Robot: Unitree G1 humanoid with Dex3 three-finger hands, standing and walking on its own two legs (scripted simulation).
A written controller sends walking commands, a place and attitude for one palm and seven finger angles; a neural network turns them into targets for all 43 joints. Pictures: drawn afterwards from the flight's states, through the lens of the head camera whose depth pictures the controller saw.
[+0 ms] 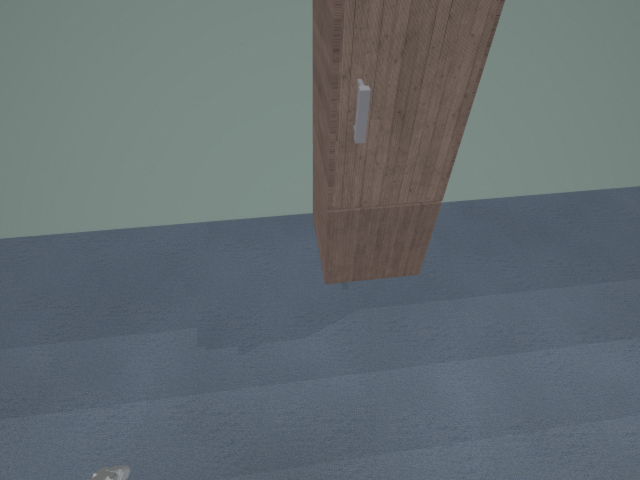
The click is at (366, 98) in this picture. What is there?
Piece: cupboard door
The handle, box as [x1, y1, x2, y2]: [353, 79, 370, 142]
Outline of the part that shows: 357,79 358,95 356,119 353,128 355,142 364,142 370,89 368,86 365,86 363,84 361,79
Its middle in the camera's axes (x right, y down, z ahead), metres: +0.10 -0.32 +0.97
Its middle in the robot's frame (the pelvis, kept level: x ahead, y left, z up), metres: +0.95 -0.05 +0.00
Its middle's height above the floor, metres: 0.78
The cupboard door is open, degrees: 0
